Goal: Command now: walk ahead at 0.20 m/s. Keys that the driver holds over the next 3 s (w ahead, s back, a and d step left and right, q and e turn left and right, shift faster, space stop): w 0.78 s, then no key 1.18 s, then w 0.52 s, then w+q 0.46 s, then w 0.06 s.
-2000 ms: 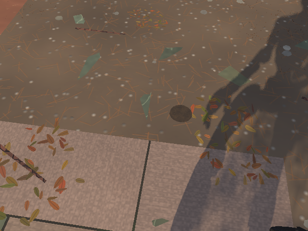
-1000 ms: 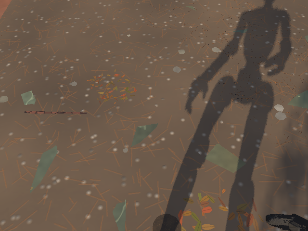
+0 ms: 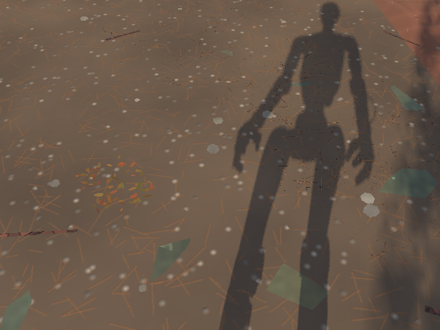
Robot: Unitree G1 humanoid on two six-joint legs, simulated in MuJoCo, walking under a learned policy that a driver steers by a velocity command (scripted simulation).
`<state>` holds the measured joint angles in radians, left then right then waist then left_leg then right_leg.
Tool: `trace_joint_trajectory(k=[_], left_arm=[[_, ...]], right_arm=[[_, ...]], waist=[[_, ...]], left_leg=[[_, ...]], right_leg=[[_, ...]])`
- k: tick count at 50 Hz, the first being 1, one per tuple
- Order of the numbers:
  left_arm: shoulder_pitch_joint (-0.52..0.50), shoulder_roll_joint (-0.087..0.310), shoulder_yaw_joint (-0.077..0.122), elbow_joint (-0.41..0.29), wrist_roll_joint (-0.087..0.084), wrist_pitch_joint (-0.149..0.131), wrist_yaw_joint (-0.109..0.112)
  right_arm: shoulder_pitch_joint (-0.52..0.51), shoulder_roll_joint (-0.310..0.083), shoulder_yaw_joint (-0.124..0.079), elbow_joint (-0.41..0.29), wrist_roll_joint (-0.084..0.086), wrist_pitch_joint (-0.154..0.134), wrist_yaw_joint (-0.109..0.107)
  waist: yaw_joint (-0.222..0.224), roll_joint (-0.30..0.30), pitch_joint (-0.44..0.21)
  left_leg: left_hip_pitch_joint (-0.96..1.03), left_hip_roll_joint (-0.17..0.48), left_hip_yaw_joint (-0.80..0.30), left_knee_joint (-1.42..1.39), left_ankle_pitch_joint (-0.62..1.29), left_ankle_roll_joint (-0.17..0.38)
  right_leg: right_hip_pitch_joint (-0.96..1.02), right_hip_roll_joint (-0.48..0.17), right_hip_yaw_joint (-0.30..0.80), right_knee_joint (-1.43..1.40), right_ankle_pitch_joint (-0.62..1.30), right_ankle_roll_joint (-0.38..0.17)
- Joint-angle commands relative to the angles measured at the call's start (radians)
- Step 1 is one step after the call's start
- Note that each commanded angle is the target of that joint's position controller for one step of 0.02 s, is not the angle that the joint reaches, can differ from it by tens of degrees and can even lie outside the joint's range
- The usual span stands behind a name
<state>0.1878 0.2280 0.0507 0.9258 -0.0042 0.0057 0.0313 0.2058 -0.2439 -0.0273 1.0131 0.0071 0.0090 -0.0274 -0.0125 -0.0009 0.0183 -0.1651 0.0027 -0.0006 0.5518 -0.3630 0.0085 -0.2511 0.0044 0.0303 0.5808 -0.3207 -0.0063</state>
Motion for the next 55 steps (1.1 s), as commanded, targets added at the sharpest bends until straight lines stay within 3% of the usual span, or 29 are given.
trace_joint_trajectory(k=[1, 4, 5, 7, 8, 9, 10, 11, 12, 14, 15, 21, 27, 29, 30, 31, 32, 33, 34, 35, 36, 37, 39, 42, 44, 47, 53, 54, 55], left_arm=[[-0.032, 0.100, 0.023, -0.041, -0.012, -0.035, 0.001], [-0.084, 0.059, 0.014, -0.059, -0.025, -0.086, -0.020], [-0.077, 0.066, 0.016, -0.055, -0.026, -0.097, -0.027], [0.035, 0.073, 0.024, -0.004, -0.029, -0.106, -0.037], [0.149, 0.102, 0.038, 0.044, -0.028, -0.104, -0.035], [0.275, 0.189, 0.066, 0.083, -0.025, -0.107, -0.034], [0.377, 0.257, 0.080, 0.101, -0.018, -0.112, -0.046], [0.324, 0.168, 0.047, 0.090, -0.002, -0.121, -0.049], [0.265, 0.125, 0.033, 0.071, 0.001, -0.126, -0.051], [0.211, 0.103, 0.018, 0.057, -0.004, -0.123, -0.053], [0.214, 0.083, 0.008, 0.061, -0.001, -0.115, -0.051], [0.251, 0.144, 0.010, 0.073, 0.006, -0.093, -0.016], [0.278, 0.158, 0.024, 0.106, -0.016, -0.092, -0.011], [0.249, 0.179, 0.033, 0.099, -0.011, -0.081, -0.011], [0.235, 0.175, 0.032, 0.095, -0.006, -0.072, -0.011], [0.228, 0.159, 0.023, 0.084, 0.002, -0.066, -0.011], [0.321, 0.065, -0.004, 0.064, 0.012, -0.074, -0.020], [0.356, -0.003, -0.026, 0.076, -0.002, -0.099, -0.027], [0.247, 0.102, 0.002, 0.052, -0.034, -0.119, -0.032], [0.165, 0.140, 0.012, 0.022, -0.047, -0.131, -0.030], [0.129, 0.146, 0.018, 0.017, -0.036, -0.133, -0.021], [0.137, 0.132, 0.025, 0.020, -0.024, -0.124, -0.014], [0.180, 0.084, 0.023, 0.029, -0.019, -0.099, -0.011], [0.114, 0.092, 0.031, 0.000, -0.004, -0.081, -0.001], [0.054, 0.085, 0.029, -0.023, 0.008, -0.081, -0.002], [-0.053, 0.054, 0.012, -0.045, 0.007, -0.083, -0.015], [-0.118, 0.109, 0.015, -0.065, 0.010, -0.083, -0.032], [-0.069, 0.121, 0.021, -0.047, 0.015, -0.088, -0.032], [-0.015, 0.172, 0.036, -0.026, 0.025, -0.092, -0.027]], right_arm=[[0.052, -0.140, -0.029, -0.023, 0.015, -0.030, -0.006], [0.107, -0.204, -0.051, -0.001, 0.021, -0.067, 0.001], [0.088, -0.192, -0.049, -0.008, 0.021, -0.074, 0.004], [0.020, -0.172, -0.045, -0.029, 0.026, -0.075, 0.014], [-0.032, -0.155, -0.040, -0.050, 0.025, -0.075, 0.016], [-0.083, -0.102, -0.026, -0.088, 0.024, -0.085, 0.016], [-0.085, -0.089, -0.024, -0.115, 0.017, -0.103, 0.011], [-0.073, -0.123, -0.034, -0.113, 0.027, -0.114, 0.017], [-0.044, -0.116, -0.034, -0.099, 0.042, -0.119, 0.027], [-0.059, -0.109, -0.039, -0.093, 0.034, -0.119, 0.034], [-0.071, -0.103, -0.043, -0.096, 0.027, -0.115, 0.039], [-0.259, -0.026, -0.018, -0.169, 0.013, -0.097, 0.052], [-0.337, -0.082, -0.024, -0.217, 0.022, -0.098, 0.068], [-0.252, -0.123, -0.045, -0.201, 0.020, -0.102, 0.069], [-0.124, -0.152, -0.066, -0.163, 0.020, -0.100, 0.065], [0.051, -0.191, -0.088, -0.111, 0.022, -0.095, 0.057], [0.200, -0.280, -0.109, -0.084, -0.002, -0.092, 0.050], [0.232, -0.258, -0.095, -0.069, 0.000, -0.092, 0.058], [0.147, -0.187, -0.073, -0.075, 0.011, -0.101, 0.062], [0.041, -0.153, -0.061, -0.098, 0.011, -0.108, 0.062], [-0.035, -0.126, -0.052, -0.112, 0.001, -0.113, 0.065], [-0.075, -0.098, -0.044, -0.116, -0.012, -0.119, 0.069], [-0.077, -0.077, -0.036, -0.103, -0.016, -0.122, 0.072], [-0.028, -0.119, -0.037, -0.076, -0.022, -0.125, 0.054], [0.002, -0.129, -0.036, -0.062, -0.027, -0.116, 0.038], [0.044, -0.136, -0.031, -0.047, -0.021, -0.102, 0.025], [0.073, -0.146, -0.032, -0.006, -0.002, -0.066, 0.016], [0.057, -0.142, -0.032, -0.006, 0.004, -0.060, 0.013], [0.097, -0.133, -0.029, -0.002, -0.004, -0.060, 0.013]], waist=[[-0.021, 0.056, 0.129], [-0.029, 0.182, 0.166], [-0.016, 0.171, 0.164], [0.054, 0.145, 0.120], [0.102, 0.100, 0.087], [0.139, -0.109, 0.051], [0.163, -0.306, -0.004], [0.115, -0.185, 0.012], [0.079, -0.126, 0.034], [0.054, -0.059, 0.057], [0.049, -0.072, 0.053], [0.075, -0.078, 0.099], [0.050, -0.091, 0.123], [-0.009, -0.109, 0.046], [-0.075, -0.111, -0.034], [-0.150, -0.095, -0.136], [-0.132, 0.103, -0.295], [-0.110, 0.261, -0.403], [-0.106, 0.190, -0.245], [-0.074, 0.134, -0.114], [-0.039, 0.064, -0.056], [0.000, 0.064, -0.027], [0.040, 0.088, -0.028], [0.049, 0.056, 0.022], [0.041, 0.049, 0.012], [0.002, 0.056, -0.014], [-0.001, 0.066, -0.038], [0.032, 0.052, -0.055], [0.039, 0.007, -0.095]], left_leg=[[-0.123, 0.098, -0.163, -0.209, -0.399, 0.116], [-0.043, 0.300, -0.451, -0.345, -0.403, 0.229], [-0.049, 0.311, -0.454, -0.338, -0.320, 0.232], [-0.116, 0.242, -0.318, -0.267, -0.156, 0.175], [-0.209, 0.172, -0.216, -0.169, -0.032, 0.129], [-0.351, 0.024, -0.025, 0.134, 0.108, 0.046], [-0.539, -0.053, 0.010, 0.440, -0.096, 0.002], [-0.636, -0.011, -0.080, 0.605, -0.178, 0.021], [-0.656, 0.032, -0.098, 0.657, -0.110, 0.047], [-0.666, 0.094, -0.067, 0.600, 0.035, 0.064], [-0.626, 0.110, -0.049, 0.553, 0.079, 0.059], [-0.505, 0.068, 0.033, 0.167, 0.291, -0.009], [-0.406, 0.050, 0.015, -0.005, 0.359, 0.044], [-0.265, 0.009, 0.043, -0.008, 0.311, 0.077], [-0.101, -0.023, 0.065, -0.006, 0.293, 0.099], [0.144, -0.001, 0.035, 0.004, 0.280, 0.130], [0.524, 0.253, -0.342, -0.024, 0.128, 0.254], [0.602, 0.388, -0.749, -0.242, -0.096, 0.333], [0.471, 0.347, -0.698, -0.300, -0.177, 0.277], [0.306, 0.323, -0.557, -0.324, -0.119, 0.241], [0.152, 0.289, -0.441, -0.350, -0.001, 0.223], [0.040, 0.249, -0.345, -0.375, 0.091, 0.206], [-0.053, 0.211, -0.254, -0.419, 0.144, 0.207], [-0.103, 0.206, -0.145, -0.424, 0.514, 0.233], [-0.080, 0.186, -0.074, -0.390, 0.729, 0.220], [-0.068, 0.138, 0.004, -0.361, 0.771, 0.178], [0.100, 0.197, -0.060, -0.224, 0.731, 0.165], [0.109, 0.178, -0.059, -0.162, 0.708, 0.142], [0.091, 0.120, -0.041, -0.073, 0.679, 0.100]], right_leg=[[-0.131, 0.005, 0.003, -0.050, -0.295, -0.055], [-0.245, 0.006, -0.056, 0.128, -0.093, -0.053], [-0.224, -0.010, -0.046, 0.115, -0.088, -0.066], [-0.012, 0.002, -0.064, -0.050, -0.059, -0.088], [0.166, -0.006, -0.020, -0.114, 0.006, -0.096], [0.316, -0.137, 0.243, -0.241, -0.049, -0.164], [0.477, -0.332, 0.604, -0.367, 0.028, -0.277], [0.476, -0.369, 0.618, -0.352, 0.097, -0.283], [0.451, -0.343, 0.509, -0.339, 0.161, -0.254], [0.408, -0.291, 0.333, -0.368, 0.280, -0.206], [0.377, -0.258, 0.259, -0.384, 0.341, -0.184], [0.217, -0.197, 0.092, -0.470, 0.374, -0.177], [0.278, -0.260, 0.053, -0.461, 0.424, -0.155], [0.322, -0.262, 0.027, -0.335, 0.714, -0.132], [0.302, -0.232, -0.003, -0.180, 0.860, -0.112], [0.184, -0.184, -0.030, 0.040, 0.826, -0.081], [-0.170, -0.063, -0.064, 0.429, 0.438, -0.026], [-0.349, 0.062, 0.052, 0.665, -0.248, -0.013], [-0.451, 0.002, 0.105, 0.771, -0.222, -0.039], [-0.479, -0.053, 0.070, 0.761, -0.121, -0.058], [-0.427, -0.101, 0.053, 0.710, -0.027, -0.062], [-0.361, -0.135, 0.052, 0.659, 0.029, -0.062], [-0.280, -0.161, 0.051, 0.598, 0.059, -0.056], [-0.315, -0.156, 0.022, 0.483, 0.115, -0.009], [-0.330, -0.145, 0.007, 0.346, 0.213, 0.013], [-0.237, -0.098, -0.031, 0.116, 0.380, 0.012], [-0.175, -0.055, -0.009, -0.066, 0.312, -0.022], [-0.105, -0.044, -0.018, -0.145, 0.365, -0.038], [0.024, -0.069, 0.007, -0.189, 0.636, -0.062]])
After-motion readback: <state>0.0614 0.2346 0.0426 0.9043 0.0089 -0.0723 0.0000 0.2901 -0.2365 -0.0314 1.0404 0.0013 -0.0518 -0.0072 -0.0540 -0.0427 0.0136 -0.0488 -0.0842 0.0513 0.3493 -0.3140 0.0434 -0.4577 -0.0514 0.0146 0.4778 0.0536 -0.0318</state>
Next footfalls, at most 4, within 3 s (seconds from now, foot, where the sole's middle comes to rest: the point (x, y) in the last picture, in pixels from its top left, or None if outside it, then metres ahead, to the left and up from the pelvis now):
0.62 left None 0.41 0.12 -0.77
1.10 right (257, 299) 0.63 -0.09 -0.77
1.36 left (178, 328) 0.54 0.15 -0.77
2.74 left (190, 201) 1.02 0.13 -0.77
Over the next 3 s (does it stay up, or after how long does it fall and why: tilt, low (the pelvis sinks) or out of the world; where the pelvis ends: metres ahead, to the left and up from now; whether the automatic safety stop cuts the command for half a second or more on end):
stays up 0.99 0.06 0.01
